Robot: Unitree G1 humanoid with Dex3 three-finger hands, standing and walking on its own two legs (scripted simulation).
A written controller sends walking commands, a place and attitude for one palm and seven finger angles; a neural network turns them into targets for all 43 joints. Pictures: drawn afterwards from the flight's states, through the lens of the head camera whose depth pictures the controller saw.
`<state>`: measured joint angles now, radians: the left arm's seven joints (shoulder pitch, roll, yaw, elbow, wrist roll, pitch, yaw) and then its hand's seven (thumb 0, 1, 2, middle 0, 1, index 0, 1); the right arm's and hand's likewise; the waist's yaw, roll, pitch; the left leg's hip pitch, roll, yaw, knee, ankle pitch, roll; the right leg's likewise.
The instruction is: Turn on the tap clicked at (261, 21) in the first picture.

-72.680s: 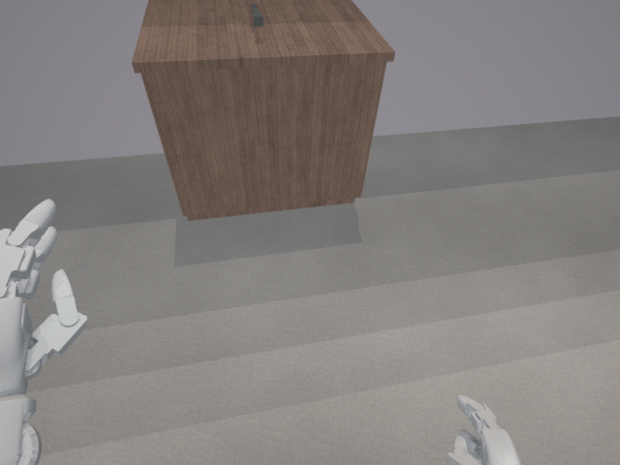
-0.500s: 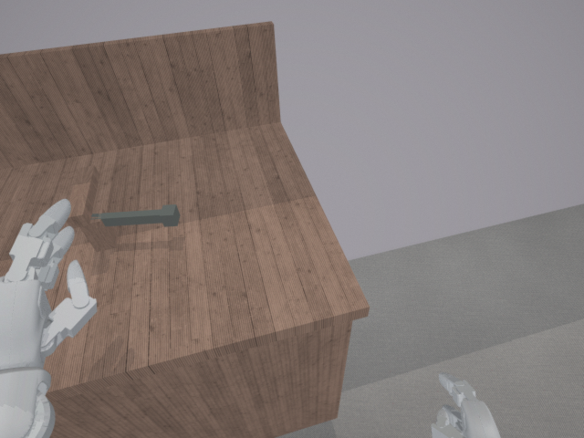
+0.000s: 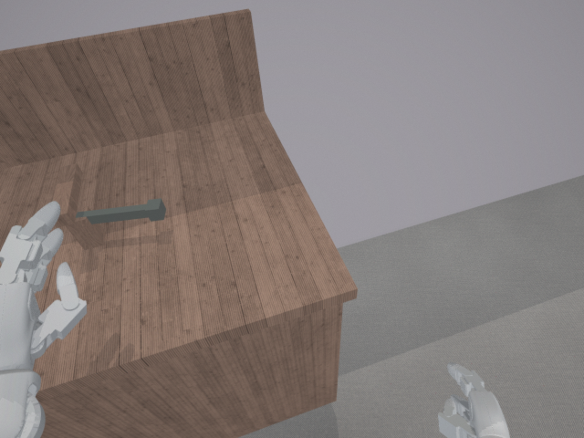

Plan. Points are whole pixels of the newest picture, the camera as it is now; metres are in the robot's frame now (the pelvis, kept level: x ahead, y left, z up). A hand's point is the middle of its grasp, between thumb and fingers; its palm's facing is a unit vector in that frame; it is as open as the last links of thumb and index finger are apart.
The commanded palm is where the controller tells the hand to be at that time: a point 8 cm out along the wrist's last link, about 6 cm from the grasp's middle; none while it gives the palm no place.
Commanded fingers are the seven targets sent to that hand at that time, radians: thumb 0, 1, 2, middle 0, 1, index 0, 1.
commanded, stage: step back with the hand held close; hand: left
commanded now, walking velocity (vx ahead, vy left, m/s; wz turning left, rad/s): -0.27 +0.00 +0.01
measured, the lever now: (155, 209) +0.47 +0.30 +0.04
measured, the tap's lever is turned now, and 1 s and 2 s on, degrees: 78 78 78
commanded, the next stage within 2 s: stop stepping back and stand still in 1.08 s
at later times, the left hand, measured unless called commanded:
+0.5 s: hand (25, 383) +0.14 +0.27 +0.14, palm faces +0.41 -0.80 -0.43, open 7.4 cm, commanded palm +0.09 +0.30 +0.17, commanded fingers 0.00 0.90 0.90 -0.20 -0.30 -0.20 -0.30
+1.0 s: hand out of the picture +0.04 +0.28 +0.15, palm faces +0.50 -0.77 -0.40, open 7.4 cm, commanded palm -0.03 +0.31 +0.17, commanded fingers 0.00 0.90 0.90 -0.20 -0.30 -0.20 -0.30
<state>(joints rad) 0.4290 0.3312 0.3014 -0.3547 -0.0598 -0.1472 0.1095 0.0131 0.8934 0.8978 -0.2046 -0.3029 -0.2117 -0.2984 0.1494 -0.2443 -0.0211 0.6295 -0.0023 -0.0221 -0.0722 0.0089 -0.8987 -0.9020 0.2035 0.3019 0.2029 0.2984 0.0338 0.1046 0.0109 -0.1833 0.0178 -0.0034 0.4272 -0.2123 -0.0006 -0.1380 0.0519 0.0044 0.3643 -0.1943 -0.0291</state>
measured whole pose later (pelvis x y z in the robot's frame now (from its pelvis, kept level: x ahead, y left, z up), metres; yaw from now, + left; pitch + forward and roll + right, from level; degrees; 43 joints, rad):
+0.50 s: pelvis -0.07 +0.02 -0.01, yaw +0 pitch -1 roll -1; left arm 0.47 0.33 0.30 -0.39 -0.02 -0.17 0.15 0.01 0.89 0.90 -0.21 -0.30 -0.21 -0.30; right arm 0.18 -0.24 -0.02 0.58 0.01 0.00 -0.09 0.01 -0.90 -0.90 0.20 0.30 0.20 0.30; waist 0.02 0.09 0.00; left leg -0.37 -0.01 0.01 0.53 -0.19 0.04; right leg -0.32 0.02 0.01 0.46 -0.15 0.01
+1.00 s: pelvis -0.16 +0.01 -0.02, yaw +6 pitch -1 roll +0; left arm 0.40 0.36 0.33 -0.46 -0.03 -0.17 0.17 0.01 0.89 0.90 -0.21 -0.30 -0.21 -0.30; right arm 0.15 -0.20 -0.04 0.63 -0.01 -0.05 -0.09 0.01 -0.90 -0.90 0.20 0.30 0.20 0.30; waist 0.01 0.02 0.04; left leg -0.41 0.01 0.03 0.63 -0.19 0.02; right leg -0.56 0.07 0.09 0.99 -0.35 0.03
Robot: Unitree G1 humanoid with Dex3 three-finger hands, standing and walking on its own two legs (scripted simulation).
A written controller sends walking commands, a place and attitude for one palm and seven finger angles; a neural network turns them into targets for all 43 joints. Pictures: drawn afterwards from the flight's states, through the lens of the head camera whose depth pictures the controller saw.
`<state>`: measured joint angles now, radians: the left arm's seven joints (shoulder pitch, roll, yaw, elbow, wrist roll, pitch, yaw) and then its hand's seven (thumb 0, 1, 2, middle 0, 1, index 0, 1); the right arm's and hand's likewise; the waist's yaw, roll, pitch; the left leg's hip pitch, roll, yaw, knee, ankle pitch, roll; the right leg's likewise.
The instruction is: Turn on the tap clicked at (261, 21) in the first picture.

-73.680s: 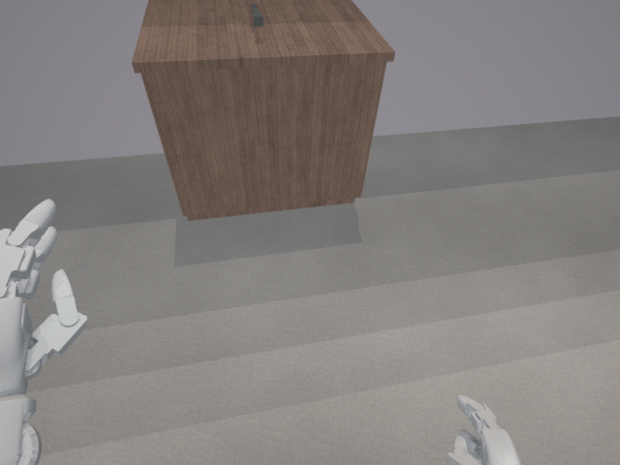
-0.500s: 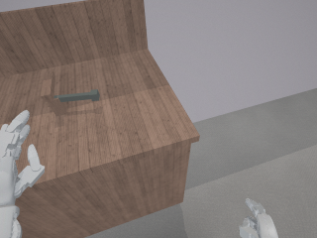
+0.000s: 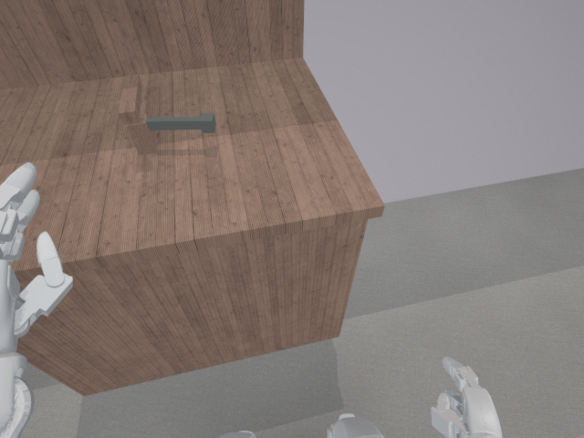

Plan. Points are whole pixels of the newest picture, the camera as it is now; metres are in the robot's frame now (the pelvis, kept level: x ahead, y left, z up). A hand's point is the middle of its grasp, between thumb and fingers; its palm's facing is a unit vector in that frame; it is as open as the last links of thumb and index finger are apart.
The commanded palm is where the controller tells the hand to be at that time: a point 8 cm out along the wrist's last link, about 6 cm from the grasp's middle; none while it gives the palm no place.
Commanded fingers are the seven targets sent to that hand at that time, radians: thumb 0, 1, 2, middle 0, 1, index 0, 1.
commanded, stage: step back with the hand held close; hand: left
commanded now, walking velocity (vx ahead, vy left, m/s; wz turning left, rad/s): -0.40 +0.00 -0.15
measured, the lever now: (208, 123) +0.66 +0.22 +0.07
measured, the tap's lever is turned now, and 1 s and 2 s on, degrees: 78 78 78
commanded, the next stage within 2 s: stop stepping back and stand still in 0.08 s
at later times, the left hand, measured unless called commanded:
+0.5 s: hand (83, 361) +0.15 +0.19 +0.18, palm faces +0.28 -0.87 -0.40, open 7.4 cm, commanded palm +0.09 +0.24 +0.20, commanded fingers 0.00 0.90 0.90 -0.20 -0.30 -0.20 -0.30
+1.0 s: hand (77, 393) +0.13 +0.18 +0.18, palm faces +0.31 -0.87 -0.39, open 7.4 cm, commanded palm +0.08 +0.24 +0.20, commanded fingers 0.00 0.90 0.90 -0.20 -0.30 -0.20 -0.30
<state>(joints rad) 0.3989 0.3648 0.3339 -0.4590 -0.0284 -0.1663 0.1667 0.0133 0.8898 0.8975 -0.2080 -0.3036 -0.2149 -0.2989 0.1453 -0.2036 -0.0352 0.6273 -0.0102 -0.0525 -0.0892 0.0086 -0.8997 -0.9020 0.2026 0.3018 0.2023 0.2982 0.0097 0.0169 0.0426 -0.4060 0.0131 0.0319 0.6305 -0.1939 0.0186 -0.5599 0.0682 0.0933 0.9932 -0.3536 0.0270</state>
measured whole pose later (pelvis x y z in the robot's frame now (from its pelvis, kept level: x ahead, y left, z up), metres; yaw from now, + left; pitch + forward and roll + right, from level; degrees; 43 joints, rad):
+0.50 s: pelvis -0.09 -0.02 +0.02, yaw -5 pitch +2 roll +0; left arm 0.48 0.37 0.31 -0.43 -0.06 -0.13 0.15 0.01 0.89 0.90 -0.21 -0.30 -0.22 -0.30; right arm 0.23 -0.29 -0.06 0.63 0.02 -0.03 -0.09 0.01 -0.90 -0.90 0.20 0.30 0.20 0.30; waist -0.04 0.04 -0.08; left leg -0.20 -0.01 0.00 0.47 -0.35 0.02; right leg -0.29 0.07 0.02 0.50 -0.25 -0.04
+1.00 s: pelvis -0.11 -0.03 +0.01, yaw -4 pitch -1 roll +0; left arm 0.46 0.34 0.29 -0.45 -0.03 -0.17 0.15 0.01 0.89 0.90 -0.21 -0.30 -0.21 -0.30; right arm 0.22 -0.20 0.00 0.65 -0.01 -0.08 -0.06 0.01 -0.90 -0.90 0.21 0.30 0.21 0.30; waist 0.00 0.03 0.01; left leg -0.23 0.00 0.00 0.52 -0.25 0.02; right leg -0.27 0.06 0.00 0.53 -0.25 -0.05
